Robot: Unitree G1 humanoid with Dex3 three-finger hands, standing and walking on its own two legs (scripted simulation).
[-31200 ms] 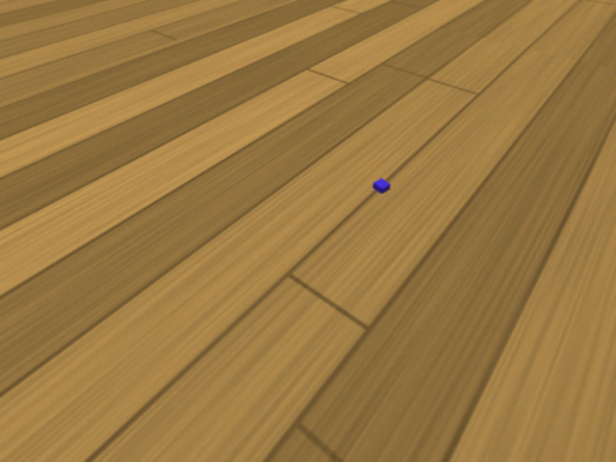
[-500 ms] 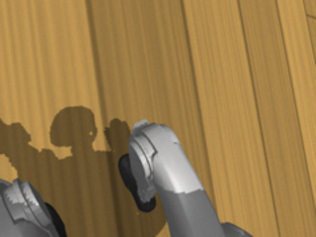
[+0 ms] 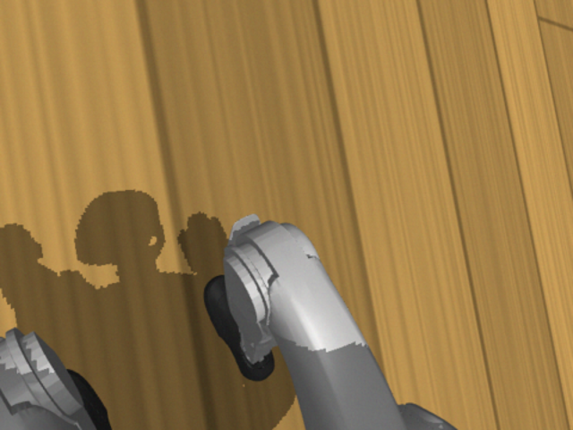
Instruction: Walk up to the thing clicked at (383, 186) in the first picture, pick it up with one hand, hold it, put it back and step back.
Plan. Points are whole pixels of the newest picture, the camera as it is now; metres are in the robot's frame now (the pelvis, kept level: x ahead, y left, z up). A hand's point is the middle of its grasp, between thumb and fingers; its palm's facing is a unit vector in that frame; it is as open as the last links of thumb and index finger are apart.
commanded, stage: open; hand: left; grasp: from above
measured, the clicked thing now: out of the picture +0.43 +0.34 -0.30
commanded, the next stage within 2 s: withdraw in 0.58 s
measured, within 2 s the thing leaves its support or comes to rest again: rests again in 0.92 s
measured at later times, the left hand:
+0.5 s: hand out of the picture +0.42 +0.33 -0.26, palm faces -0.09 -0.44 -0.89, open 11.9 cm
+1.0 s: hand out of the picture +0.46 +0.34 -0.22, palm faces -0.04 -0.41 -0.91, open 12.5 cm
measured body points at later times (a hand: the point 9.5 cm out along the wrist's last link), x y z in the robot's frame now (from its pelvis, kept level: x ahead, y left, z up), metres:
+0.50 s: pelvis +0.00 +0.00 +0.00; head +0.30 +0.12 +0.32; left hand +0.43 +0.35 -0.21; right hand +0.01 -0.24 -0.04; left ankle +0.07 +0.14 -0.28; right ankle +0.13 -0.12 -0.28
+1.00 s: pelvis +0.00 +0.00 +0.01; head +0.29 +0.11 +0.33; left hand +0.46 +0.36 -0.17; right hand +0.02 -0.24 -0.04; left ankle +0.07 +0.14 -0.28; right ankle +0.13 -0.12 -0.28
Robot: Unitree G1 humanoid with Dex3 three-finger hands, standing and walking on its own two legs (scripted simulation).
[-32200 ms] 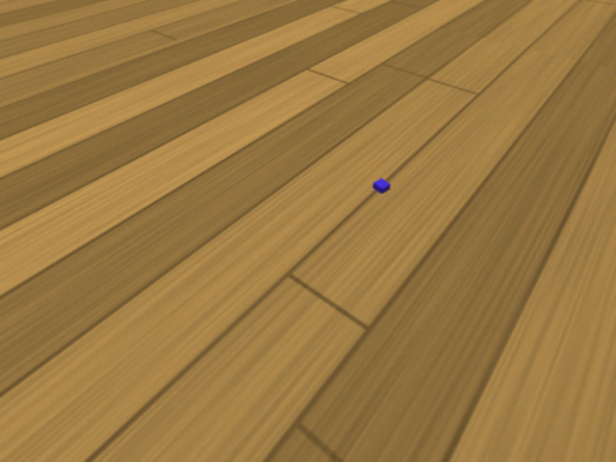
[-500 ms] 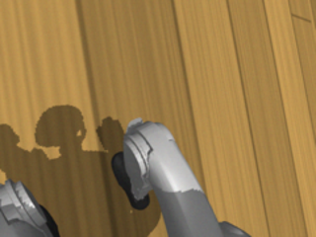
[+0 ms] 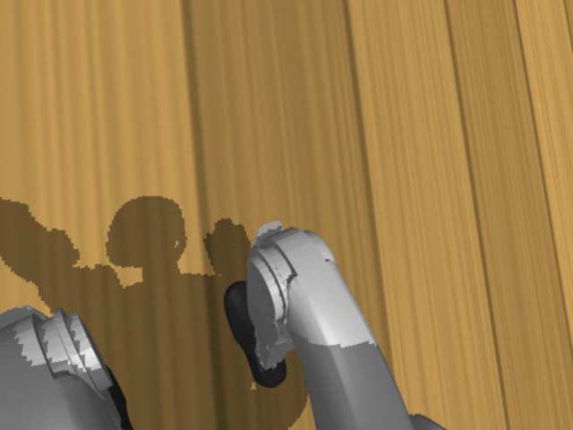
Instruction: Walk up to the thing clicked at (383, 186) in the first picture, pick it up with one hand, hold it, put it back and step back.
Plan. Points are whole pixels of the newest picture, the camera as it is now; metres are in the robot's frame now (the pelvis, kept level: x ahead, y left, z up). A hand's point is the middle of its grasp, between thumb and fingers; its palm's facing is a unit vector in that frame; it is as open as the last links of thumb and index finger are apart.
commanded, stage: withdraw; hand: left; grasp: from above
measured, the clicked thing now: out of the picture +0.42 +0.34 -0.31
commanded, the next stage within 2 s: home in 0.60 s
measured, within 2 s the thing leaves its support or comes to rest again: neither
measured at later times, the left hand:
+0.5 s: hand out of the picture +0.40 +0.32 -0.14, palm faces -0.48 -0.24 -0.84, open 13.3 cm
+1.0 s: hand out of the picture +0.39 +0.36 -0.15, palm faces -0.42 -0.19 -0.89, open 12.5 cm
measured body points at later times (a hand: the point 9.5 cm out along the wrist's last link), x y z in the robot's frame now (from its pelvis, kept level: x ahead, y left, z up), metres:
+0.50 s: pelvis -0.01 -0.01 +0.02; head +0.20 +0.07 +0.41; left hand +0.42 +0.33 -0.09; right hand +0.12 -0.26 -0.09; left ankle +0.07 +0.14 -0.29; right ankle +0.12 -0.12 -0.29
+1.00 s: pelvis +0.01 +0.00 +0.01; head +0.24 +0.10 +0.38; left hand +0.41 +0.36 -0.10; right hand +0.11 -0.27 -0.10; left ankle +0.07 +0.14 -0.29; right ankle +0.12 -0.12 -0.29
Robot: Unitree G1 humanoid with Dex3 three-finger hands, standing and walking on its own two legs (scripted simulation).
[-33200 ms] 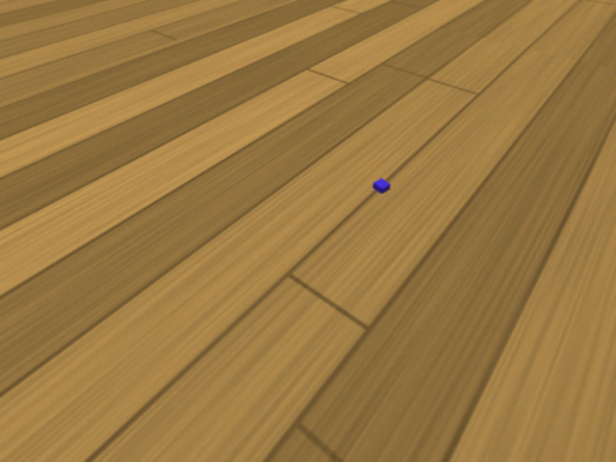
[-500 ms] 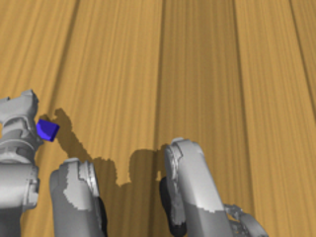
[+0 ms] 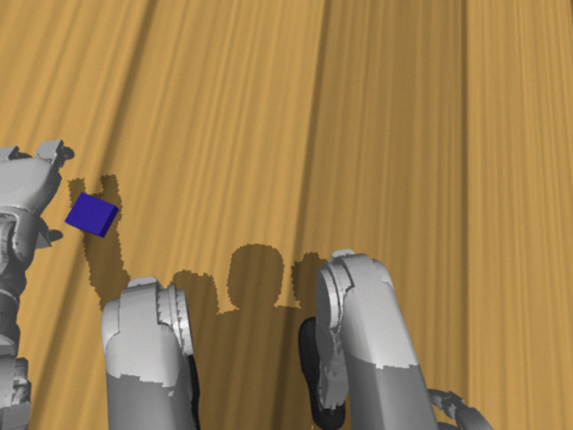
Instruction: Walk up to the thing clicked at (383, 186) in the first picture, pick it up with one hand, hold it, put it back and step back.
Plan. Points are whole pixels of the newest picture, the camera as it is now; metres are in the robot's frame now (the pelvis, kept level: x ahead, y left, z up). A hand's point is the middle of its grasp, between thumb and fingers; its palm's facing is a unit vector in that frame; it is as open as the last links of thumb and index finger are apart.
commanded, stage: home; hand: left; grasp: from above
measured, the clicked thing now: (92, 215) +0.45 +0.29 -0.32
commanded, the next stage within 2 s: none
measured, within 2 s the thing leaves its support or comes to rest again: neither
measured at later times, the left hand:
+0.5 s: hand out of the picture +0.28 +0.25 +0.07, palm faces -0.20 -0.78 -0.60, open 7.5 cm
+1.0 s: hand out of the picture +0.24 +0.20 +0.29, palm faces +0.18 -0.96 -0.21, open 7.4 cm
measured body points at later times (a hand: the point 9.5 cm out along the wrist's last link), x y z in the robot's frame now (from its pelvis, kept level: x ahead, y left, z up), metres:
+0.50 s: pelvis +0.00 +0.00 +0.16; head +0.16 +0.04 +0.58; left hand +0.28 +0.29 +0.10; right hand +0.24 -0.23 +0.06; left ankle +0.07 +0.13 -0.30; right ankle +0.10 -0.14 -0.30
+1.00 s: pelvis +0.07 +0.00 +0.35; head +0.12 +0.02 +0.80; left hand +0.23 +0.25 +0.31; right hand +0.25 -0.23 +0.28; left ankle +0.07 +0.13 -0.30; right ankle +0.10 -0.14 -0.30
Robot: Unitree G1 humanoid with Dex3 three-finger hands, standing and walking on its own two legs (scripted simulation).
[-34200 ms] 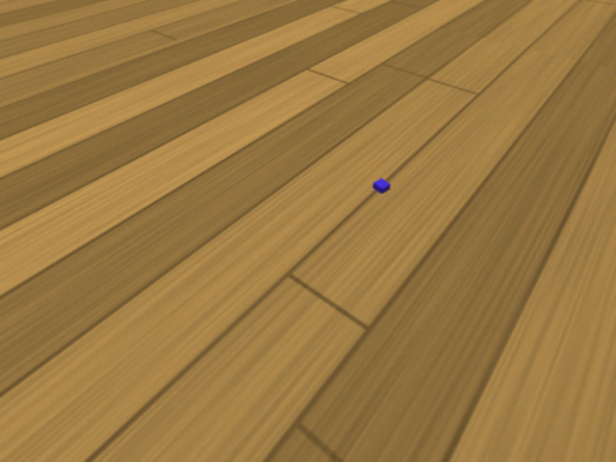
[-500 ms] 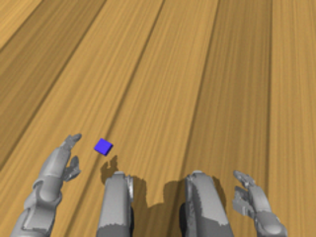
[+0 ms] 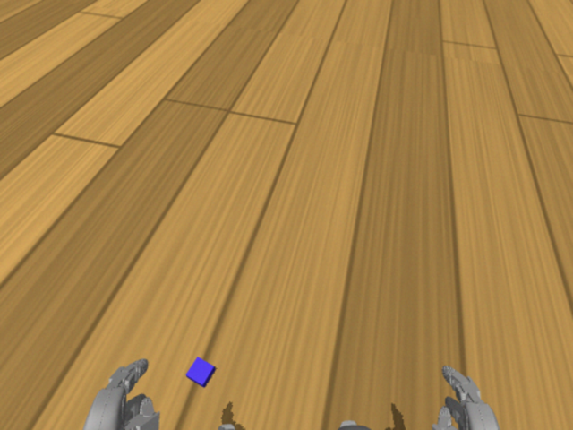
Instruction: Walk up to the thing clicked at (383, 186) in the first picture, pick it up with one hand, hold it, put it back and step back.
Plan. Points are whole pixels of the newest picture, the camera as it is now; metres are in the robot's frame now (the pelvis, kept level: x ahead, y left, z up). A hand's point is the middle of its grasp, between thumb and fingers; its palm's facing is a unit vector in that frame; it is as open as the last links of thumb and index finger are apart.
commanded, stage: home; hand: left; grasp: from above
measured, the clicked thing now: (200, 372) +0.42 +0.24 -0.67
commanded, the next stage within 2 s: none
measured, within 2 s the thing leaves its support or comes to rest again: neither
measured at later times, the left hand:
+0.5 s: hand out of the picture +0.17 +0.18 -0.02, palm faces +0.06 -0.98 -0.20, open 7.4 cm
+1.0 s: hand out of the picture +0.17 +0.18 -0.02, palm faces +0.05 -0.98 -0.20, open 7.4 cm
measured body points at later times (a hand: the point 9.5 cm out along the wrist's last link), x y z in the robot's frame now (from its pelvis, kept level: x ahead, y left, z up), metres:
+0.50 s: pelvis +0.02 +0.00 +0.03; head +0.04 +0.01 +0.48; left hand +0.17 +0.23 -0.01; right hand +0.19 -0.24 -0.03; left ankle +0.02 +0.13 -0.65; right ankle +0.01 -0.14 -0.65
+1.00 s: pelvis +0.01 +0.00 +0.03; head +0.03 +0.00 +0.48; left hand +0.17 +0.23 +0.00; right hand +0.17 -0.25 -0.04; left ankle +0.02 +0.13 -0.65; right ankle +0.01 -0.14 -0.65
